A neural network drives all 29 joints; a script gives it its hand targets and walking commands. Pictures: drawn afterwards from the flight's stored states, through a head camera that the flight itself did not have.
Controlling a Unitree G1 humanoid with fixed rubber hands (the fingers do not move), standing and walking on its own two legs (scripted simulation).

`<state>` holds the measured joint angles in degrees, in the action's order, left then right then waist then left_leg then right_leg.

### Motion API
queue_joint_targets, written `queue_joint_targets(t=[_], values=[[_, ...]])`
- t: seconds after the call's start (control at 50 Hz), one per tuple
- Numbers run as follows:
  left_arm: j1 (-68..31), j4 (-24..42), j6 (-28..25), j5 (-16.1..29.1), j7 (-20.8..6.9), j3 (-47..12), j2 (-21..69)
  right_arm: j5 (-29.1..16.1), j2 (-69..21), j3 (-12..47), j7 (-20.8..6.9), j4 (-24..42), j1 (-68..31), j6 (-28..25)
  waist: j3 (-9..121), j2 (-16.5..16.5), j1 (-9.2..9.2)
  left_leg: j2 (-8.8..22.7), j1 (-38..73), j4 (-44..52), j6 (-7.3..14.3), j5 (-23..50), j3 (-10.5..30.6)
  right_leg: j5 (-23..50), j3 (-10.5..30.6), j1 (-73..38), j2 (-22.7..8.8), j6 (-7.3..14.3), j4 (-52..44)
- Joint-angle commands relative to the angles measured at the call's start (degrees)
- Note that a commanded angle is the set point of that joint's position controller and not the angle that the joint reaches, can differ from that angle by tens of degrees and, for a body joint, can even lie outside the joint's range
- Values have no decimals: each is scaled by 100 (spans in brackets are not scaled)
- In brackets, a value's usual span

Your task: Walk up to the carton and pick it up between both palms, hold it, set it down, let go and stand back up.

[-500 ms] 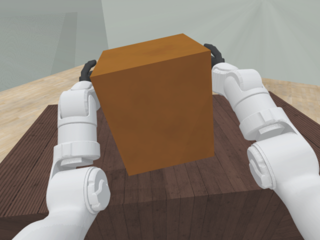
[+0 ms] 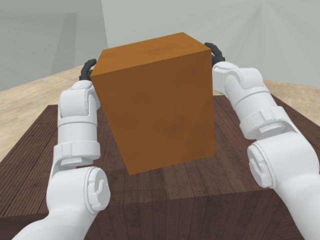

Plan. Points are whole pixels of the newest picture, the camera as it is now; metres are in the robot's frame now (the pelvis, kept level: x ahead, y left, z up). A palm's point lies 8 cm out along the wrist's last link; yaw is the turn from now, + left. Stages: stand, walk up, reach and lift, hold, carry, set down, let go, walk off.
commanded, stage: hold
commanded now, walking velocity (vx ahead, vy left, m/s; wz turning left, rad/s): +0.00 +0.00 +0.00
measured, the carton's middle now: (157, 100) +0.37 +0.00 +0.26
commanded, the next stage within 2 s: none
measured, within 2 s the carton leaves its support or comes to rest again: neither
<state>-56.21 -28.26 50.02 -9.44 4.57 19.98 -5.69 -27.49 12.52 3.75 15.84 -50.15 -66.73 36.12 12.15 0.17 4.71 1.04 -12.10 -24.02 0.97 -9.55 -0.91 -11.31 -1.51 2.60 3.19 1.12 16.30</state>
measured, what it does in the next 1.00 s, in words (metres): stands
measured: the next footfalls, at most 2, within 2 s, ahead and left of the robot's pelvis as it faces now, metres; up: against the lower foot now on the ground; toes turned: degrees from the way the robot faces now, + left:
none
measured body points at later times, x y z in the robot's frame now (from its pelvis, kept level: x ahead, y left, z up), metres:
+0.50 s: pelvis +0.00 +0.00 +0.00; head -0.10 +0.02 +0.44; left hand +0.39 +0.16 +0.30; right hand +0.38 -0.15 +0.33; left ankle +0.04 +0.10 -0.75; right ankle -0.03 -0.11 -0.75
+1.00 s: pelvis +0.00 +0.00 +0.00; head -0.10 +0.02 +0.44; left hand +0.39 +0.16 +0.30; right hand +0.38 -0.15 +0.32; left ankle +0.04 +0.10 -0.75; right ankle -0.03 -0.11 -0.75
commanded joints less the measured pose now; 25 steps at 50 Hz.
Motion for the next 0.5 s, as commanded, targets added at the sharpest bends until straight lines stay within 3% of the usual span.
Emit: queue_joint_targets(t=[0.0, 0.12, 0.24, 0.36, 0.42, 0.48], values=[[-4847, 853, -462, 991, -758, -2063, 3576, -857, -3889, 746, -680, 1881, -4557, -53, 1742, -371, 33, -141, 1597, 107, -355, 1317, 422, 1358, 332, 668, 113, -453, -281], [-4939, 980, -490, 1022, -761, -2089, 3564, -895, -3936, 819, -668, 1953, -4606, -60, 1931, -389, 14, -153, 1601, 87, -363, 1409, 421, 1508, 328, 552, 125, -473, -233], [-5242, 748, -570, 1082, -709, -2078, 3644, -685, -3991, 530, -765, 1652, -4792, -90, 1774, -350, 28, -113, 1401, 241, -312, 774, 403, 720, 312, 927, 112, -408, -322], [-4952, 566, -559, 974, -731, -1866, 3509, -794, -3936, 688, -703, 1671, -4709, -78, 1868, -269, -56, -149, 1534, 149, -289, 1137, 392, 1266, 363, 637, 107, -468, -282], [-4782, 251, -531, 899, -799, -1733, 3450, -704, -3858, 609, -684, 1657, -4761, -98, 1621, -121, -46, -155, 1415, 224, -244, 949, 380, 1099, 354, 694, 81, -455, -362], [-4965, 470, -589, 949, -794, -1803, 3483, -716, -3925, 627, -699, 1678, -4795, -119, 1820, -131, -26, -148, 1482, 204, -261, 1028, 381, 1102, 349, 694, 109, -454, -338]])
